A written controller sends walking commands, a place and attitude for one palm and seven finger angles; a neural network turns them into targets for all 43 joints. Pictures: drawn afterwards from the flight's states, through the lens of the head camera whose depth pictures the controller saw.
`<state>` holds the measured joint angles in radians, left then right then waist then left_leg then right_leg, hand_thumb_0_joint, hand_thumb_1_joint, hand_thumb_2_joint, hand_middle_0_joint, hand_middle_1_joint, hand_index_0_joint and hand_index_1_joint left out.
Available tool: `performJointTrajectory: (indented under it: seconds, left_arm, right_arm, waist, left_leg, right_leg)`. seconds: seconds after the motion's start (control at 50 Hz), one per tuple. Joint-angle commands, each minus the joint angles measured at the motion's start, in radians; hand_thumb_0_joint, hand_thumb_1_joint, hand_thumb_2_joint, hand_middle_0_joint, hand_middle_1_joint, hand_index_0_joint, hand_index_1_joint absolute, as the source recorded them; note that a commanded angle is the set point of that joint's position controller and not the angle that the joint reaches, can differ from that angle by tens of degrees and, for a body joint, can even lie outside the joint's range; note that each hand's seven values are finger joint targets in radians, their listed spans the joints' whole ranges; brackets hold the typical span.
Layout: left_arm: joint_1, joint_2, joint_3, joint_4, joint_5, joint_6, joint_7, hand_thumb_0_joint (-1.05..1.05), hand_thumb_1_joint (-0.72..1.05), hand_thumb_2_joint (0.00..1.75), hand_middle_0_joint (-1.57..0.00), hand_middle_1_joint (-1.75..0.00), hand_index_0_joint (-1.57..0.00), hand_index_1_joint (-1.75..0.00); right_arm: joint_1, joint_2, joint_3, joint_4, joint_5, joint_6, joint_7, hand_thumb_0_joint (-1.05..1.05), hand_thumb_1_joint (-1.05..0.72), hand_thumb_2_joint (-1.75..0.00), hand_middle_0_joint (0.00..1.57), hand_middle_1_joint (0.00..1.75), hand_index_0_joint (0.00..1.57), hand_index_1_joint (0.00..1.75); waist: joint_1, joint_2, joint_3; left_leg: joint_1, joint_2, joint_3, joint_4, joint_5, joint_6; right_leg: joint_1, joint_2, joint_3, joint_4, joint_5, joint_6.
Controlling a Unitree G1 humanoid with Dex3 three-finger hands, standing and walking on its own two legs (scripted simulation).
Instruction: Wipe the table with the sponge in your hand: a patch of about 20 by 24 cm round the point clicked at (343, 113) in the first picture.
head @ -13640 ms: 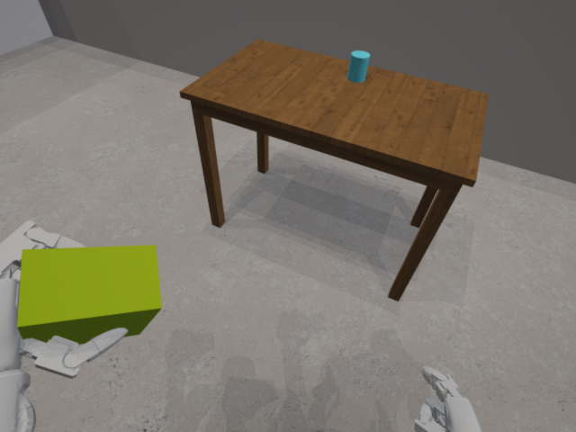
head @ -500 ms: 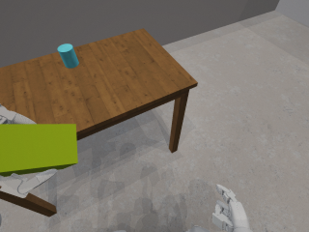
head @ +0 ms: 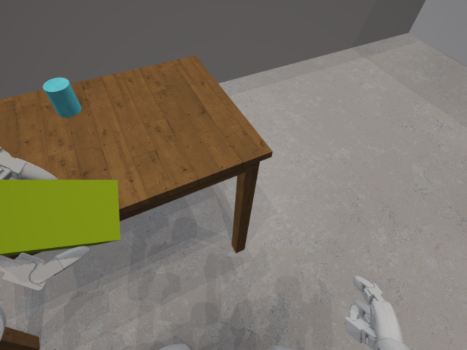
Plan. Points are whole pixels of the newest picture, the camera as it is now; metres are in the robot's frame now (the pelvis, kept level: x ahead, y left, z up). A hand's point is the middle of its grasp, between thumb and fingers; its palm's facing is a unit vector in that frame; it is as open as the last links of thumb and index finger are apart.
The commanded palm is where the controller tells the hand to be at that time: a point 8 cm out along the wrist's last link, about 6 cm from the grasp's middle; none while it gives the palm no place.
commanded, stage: take the last steps up to it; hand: left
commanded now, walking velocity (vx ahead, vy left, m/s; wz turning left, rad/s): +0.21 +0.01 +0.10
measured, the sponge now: (72, 218) +0.24 +0.21 +0.17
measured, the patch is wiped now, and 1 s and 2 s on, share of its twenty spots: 0.00 0.00 0.00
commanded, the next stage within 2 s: come to a stop and stand still in 0.46 s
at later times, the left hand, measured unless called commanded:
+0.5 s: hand (128, 185) +0.28 +0.15 +0.18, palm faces +0.40 -0.77 -0.50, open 10.7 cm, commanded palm +0.21 +0.20 +0.19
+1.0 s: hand (111, 177) +0.28 +0.17 +0.20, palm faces +0.43 -0.75 -0.51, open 10.7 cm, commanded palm +0.21 +0.20 +0.19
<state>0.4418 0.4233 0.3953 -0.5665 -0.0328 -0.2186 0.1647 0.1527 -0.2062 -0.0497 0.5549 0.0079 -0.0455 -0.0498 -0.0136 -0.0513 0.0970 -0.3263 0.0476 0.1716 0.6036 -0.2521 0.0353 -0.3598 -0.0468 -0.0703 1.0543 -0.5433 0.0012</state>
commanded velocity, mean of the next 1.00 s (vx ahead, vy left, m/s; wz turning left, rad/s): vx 0.06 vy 0.03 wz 0.05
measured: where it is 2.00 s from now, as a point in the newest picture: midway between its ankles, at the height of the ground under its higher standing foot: outside the picture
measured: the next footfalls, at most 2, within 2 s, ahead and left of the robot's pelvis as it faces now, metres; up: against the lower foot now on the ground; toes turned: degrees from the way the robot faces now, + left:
right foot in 0.20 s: +0.13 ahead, -0.18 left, +0.00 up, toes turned +0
left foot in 0.70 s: +0.14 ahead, +0.01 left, +0.00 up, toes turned +2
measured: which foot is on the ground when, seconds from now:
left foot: down 0.00-0.22, up 0.24-0.68, down 0.70-1.00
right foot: up 0.00-0.18, down 0.20-1.00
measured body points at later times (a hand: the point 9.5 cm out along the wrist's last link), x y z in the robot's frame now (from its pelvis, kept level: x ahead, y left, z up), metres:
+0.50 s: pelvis +0.07 -0.09 +0.02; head +0.12 -0.12 +0.47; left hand +0.25 +0.19 +0.21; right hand +0.25 -0.33 -0.08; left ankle +0.08 +0.05 -0.66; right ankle +0.07 -0.15 -0.72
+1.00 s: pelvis +0.07 -0.09 +0.01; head +0.10 -0.09 +0.45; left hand +0.25 +0.21 +0.23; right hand +0.26 -0.26 -0.08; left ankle +0.13 +0.04 -0.72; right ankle +0.09 -0.18 -0.72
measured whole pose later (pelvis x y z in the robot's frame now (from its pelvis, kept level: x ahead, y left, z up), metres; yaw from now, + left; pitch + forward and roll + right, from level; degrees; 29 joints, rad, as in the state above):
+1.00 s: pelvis +0.07 -0.09 +0.01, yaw +5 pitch -2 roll -1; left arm 0.34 0.47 0.35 -0.48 -0.01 -0.21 0.10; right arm 0.22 -0.14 0.06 0.55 0.01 -0.11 -0.06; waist 0.04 0.02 0.11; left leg -0.33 0.05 0.06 0.55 -0.18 0.01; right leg -0.23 0.01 -0.11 0.56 -0.29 -0.02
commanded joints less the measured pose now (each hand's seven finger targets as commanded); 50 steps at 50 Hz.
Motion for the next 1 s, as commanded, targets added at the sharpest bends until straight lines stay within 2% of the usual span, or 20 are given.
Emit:
performJointTrajectory:
  seconds: [0.0,0.08,0.16,0.18,0.2,0.22,0.26,0.3,0.34,0.48,0.56,0.62,0.66,0.7,0.74,0.86,0.92,0.94,0.96,0.98]
  left_arm:
    - [-0.024,0.142,0.120,-0.232,-0.003,-0.068,0.008,0.00,0.10,1.30,-1.20,-1.60,-1.20,-1.60]
    - [0.039,0.088,0.078,-0.247,-0.009,-0.064,-0.003,0.00,0.10,1.30,-1.20,-1.60,-1.20,-1.60]
    - [-0.030,0.084,0.067,-0.149,0.004,-0.039,0.006,0.00,0.10,1.30,-1.20,-1.60,-1.20,-1.60]
    - [-0.059,0.104,0.072,-0.121,0.013,-0.034,0.009,0.00,0.10,1.30,-1.20,-1.60,-1.20,-1.60]
    - [-0.075,0.155,0.095,-0.102,0.016,-0.022,0.015,0.00,0.10,1.30,-1.20,-1.60,-1.20,-1.60]
    - [-0.127,0.180,0.119,-0.103,0.001,-0.017,0.017,0.00,0.10,1.30,-1.20,-1.60,-1.20,-1.60]
    - [-0.133,0.185,0.137,-0.081,-0.004,-0.029,0.006,0.00,0.10,1.30,-1.20,-1.60,-1.20,-1.60]
    - [-0.037,0.147,0.119,-0.029,0.007,-0.048,-0.001,0.00,0.10,1.30,-1.20,-1.60,-1.20,-1.60]
    - [-0.050,0.128,0.098,-0.055,0.009,-0.066,-0.002,0.00,0.10,1.30,-1.20,-1.60,-1.20,-1.60]
    - [0.071,0.139,0.120,-0.170,-0.002,-0.090,0.018,0.00,0.10,1.30,-1.20,-1.60,-1.20,-1.60]
    - [0.085,0.137,0.127,-0.193,-0.005,-0.075,0.025,0.00,0.10,1.30,-1.20,-1.60,-1.20,-1.60]
    - [0.040,0.123,0.103,-0.177,-0.010,-0.054,0.025,0.00,0.10,1.30,-1.20,-1.60,-1.20,-1.60]
    - [-0.015,0.122,0.077,-0.196,-0.012,-0.054,0.023,0.00,0.10,1.30,-1.20,-1.60,-1.20,-1.60]
    - [-0.032,0.124,0.065,-0.148,-0.010,-0.058,0.014,0.00,0.10,1.30,-1.20,-1.60,-1.20,-1.60]
    - [-0.048,0.133,0.074,-0.123,-0.002,-0.050,0.002,0.00,0.10,1.30,-1.20,-1.60,-1.20,-1.60]
    - [-0.020,0.130,0.069,-0.260,-0.001,-0.040,0.005,0.00,0.10,1.30,-1.20,-1.60,-1.20,-1.60]
    - [-0.013,0.118,0.083,-0.209,-0.002,-0.033,0.005,0.00,0.10,1.30,-1.20,-1.60,-1.20,-1.60]
    - [-1.068,0.920,0.503,-0.322,0.031,-0.164,0.004,0.00,0.10,1.30,-1.20,-1.60,-1.20,-1.60]
    - [-0.630,0.328,0.289,0.061,0.033,-0.109,-0.015,0.00,0.10,1.30,-1.20,-1.60,-1.20,-1.60]
    - [-0.442,0.309,0.268,0.064,0.003,-0.095,-0.015,0.00,0.10,1.30,-1.20,-1.60,-1.20,-1.60]
  right_arm:
    - [-0.019,-0.103,-0.022,-0.119,0.013,-0.066,0.001,0.00,-0.90,-0.90,0.20,0.30,0.20,0.30]
    - [-0.002,-0.099,-0.012,-0.122,0.013,-0.093,0.005,0.00,-0.90,-0.90,0.20,0.30,0.20,0.30]
    - [-0.006,-0.094,-0.005,-0.106,0.016,-0.092,-0.011,0.00,-0.90,-0.90,0.20,0.30,0.20,0.30]
    - [0.001,-0.077,-0.005,-0.098,0.018,-0.086,-0.014,0.00,-0.90,-0.90,0.20,0.30,0.20,0.30]
    - [-0.016,-0.053,0.009,-0.111,0.011,-0.080,-0.017,0.00,-0.90,-0.90,0.20,0.30,0.20,0.30]
    - [-0.059,-0.076,0.009,-0.103,0.005,-0.091,-0.018,0.00,-0.90,-0.90,0.20,0.30,0.20,0.30]
    - [-0.066,-0.074,0.012,-0.071,0.005,-0.092,-0.017,0.00,-0.90,-0.90,0.20,0.30,0.20,0.30]
    - [-0.070,-0.063,0.028,-0.043,-0.007,-0.067,-0.014,0.00,-0.90,-0.90,0.20,0.30,0.20,0.30]
    - [-0.073,-0.061,0.023,-0.050,-0.005,-0.053,-0.009,0.00,-0.90,-0.90,0.20,0.30,0.20,0.30]
    - [-0.051,-0.077,-0.006,-0.117,-0.007,-0.054,0.007,0.00,-0.90,-0.90,0.20,0.30,0.20,0.30]
    - [-0.031,-0.078,-0.011,-0.139,-0.004,-0.042,0.006,0.00,-0.90,-0.90,0.20,0.30,0.20,0.30]
    - [-0.011,-0.091,-0.013,-0.140,-0.001,-0.027,-0.004,0.00,-0.90,-0.90,0.20,0.30,0.20,0.30]
    - [-0.002,-0.110,-0.015,-0.141,0.003,-0.024,-0.016,0.00,-0.90,-0.90,0.20,0.30,0.20,0.30]
    - [0.006,-0.119,-0.019,-0.145,0.008,-0.033,-0.008,0.00,-0.90,-0.90,0.20,0.30,0.20,0.30]
    - [-0.016,-0.113,-0.009,-0.134,-0.012,-0.052,-0.011,0.00,-0.90,-0.90,0.20,0.30,0.20,0.30]
    - [-0.011,-0.108,0.012,-0.125,-0.004,-0.106,0.004,0.00,-0.90,-0.90,0.20,0.30,0.20,0.30]
    - [-0.024,-0.098,0.024,-0.117,0.000,-0.111,0.007,0.00,-0.90,-0.90,0.20,0.30,0.20,0.30]
    - [0.064,-0.173,0.067,-0.182,0.031,-0.121,-0.079,0.00,-0.90,-0.90,0.20,0.30,0.20,0.30]
    - [-0.031,-0.029,0.048,-0.147,0.028,-0.141,-0.047,0.00,-0.90,-0.90,0.20,0.30,0.20,0.30]
    - [-0.021,-0.096,0.048,-0.120,-0.010,-0.149,-0.018,0.00,-0.90,-0.90,0.20,0.30,0.20,0.30]
  waist:
    - [0.020,0.277,-0.165]
    - [0.020,0.325,-0.190]
    - [0.028,0.160,-0.206]
    - [0.022,-0.019,-0.203]
    - [0.024,-0.304,-0.175]
    - [0.040,-0.301,-0.170]
    - [0.018,-0.173,-0.115]
    - [0.020,-0.055,-0.131]
    - [0.016,-0.061,-0.183]
    - [0.046,-0.080,-0.237]
    - [0.044,-0.076,-0.233]
    - [0.018,-0.023,-0.220]
    - [0.006,0.133,-0.231]
    - [0.030,0.245,-0.227]
    - [0.031,0.263,-0.166]
    - [0.018,0.253,-0.235]
    - [0.020,0.161,-0.216]
    - [-0.042,0.278,-0.135]
    - [0.041,0.186,-0.200]
    - [0.045,0.095,-0.106]
  left_leg:
    - [0.173,0.282,-0.326,-0.302,0.155,0.176]
    - [0.093,0.218,-0.170,-0.283,0.161,0.115]
    - [0.033,0.160,-0.107,-0.072,-0.053,0.044]
    - [-0.020,0.086,-0.054,0.117,-0.181,0.010]
    - [-0.243,-0.039,-0.021,0.363,-0.334,-0.039]
    - [-0.303,-0.026,-0.133,0.548,-0.327,-0.044]
    - [-0.325,0.009,-0.193,0.659,-0.193,-0.060]
    - [-0.319,0.011,-0.168,0.630,-0.129,-0.072]
    - [-0.290,-0.003,-0.131,0.524,-0.109,-0.067]
    - [-0.197,-0.010,-0.047,0.132,-0.066,-0.047]
    - [-0.122,-0.017,-0.044,0.012,-0.047,-0.039]
    - [0.062,-0.034,-0.045,-0.149,0.116,-0.045]
    - [0.230,0.084,-0.161,-0.217,0.398,0.006]
    - [0.273,0.295,-0.392,-0.230,0.711,0.131]
    - [0.165,0.291,-0.383,-0.299,0.528,0.133]
    - [0.131,0.204,-0.241,-0.243,0.326,0.062]
    - [0.025,0.138,-0.197,-0.199,0.074,0.006]
    - [-0.163,0.070,-0.213,-0.271,-0.247,0.029]
    - [-0.040,0.095,-0.224,-0.206,-0.182,0.003]
    - [-0.034,0.064,-0.205,-0.186,-0.224,-0.018]
  right_leg:
    - [-0.191,-0.064,0.040,0.033,0.107,0.022]
    - [0.004,-0.023,-0.063,-0.277,0.156,0.038]
    - [0.211,0.006,-0.101,-0.567,0.259,0.042]
    - [0.230,-0.098,0.049,-0.677,0.270,0.002]
    - [0.306,-0.307,0.409,-0.772,0.338,-0.101]
    - [0.278,-0.405,0.499,-0.816,0.336,-0.155]
    - [0.253,-0.363,0.425,-0.792,0.497,-0.155]
    - [0.294,-0.291,0.216,-0.711,0.815,-0.126]
    - [0.374,-0.269,0.114,-0.683,0.964,-0.110]
    - [0.487,-0.291,0.105,-0.676,1.042,-0.124]
    - [0.444,-0.291,0.110,-0.650,0.969,-0.137]
    - [0.331,-0.239,0.086,-0.595,0.891,-0.084]
    - [0.202,-0.126,0.031,-0.445,0.701,-0.013]
    - [0.029,-0.011,0.037,-0.293,-0.010,0.018]
    - [0.037,-0.006,0.051,-0.255,-0.021,0.016]
    - [0.195,0.027,0.014,-0.513,0.191,0.022]
    - [0.285,0.002,0.056,-0.646,0.335,0.011]
    - [0.336,0.044,0.055,-0.489,0.234,0.037]
    - [0.054,0.002,0.029,-0.566,0.048,-0.008]
    - [0.061,0.024,0.091,-0.675,0.094,-0.039]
